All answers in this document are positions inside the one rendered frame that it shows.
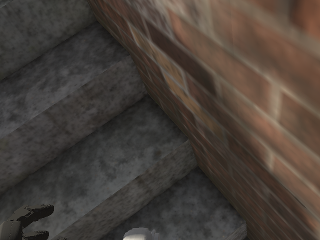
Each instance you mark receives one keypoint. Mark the left robot thigh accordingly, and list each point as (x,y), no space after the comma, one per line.
(141,234)

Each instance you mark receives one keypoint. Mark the left robot hand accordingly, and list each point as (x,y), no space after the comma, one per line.
(12,228)

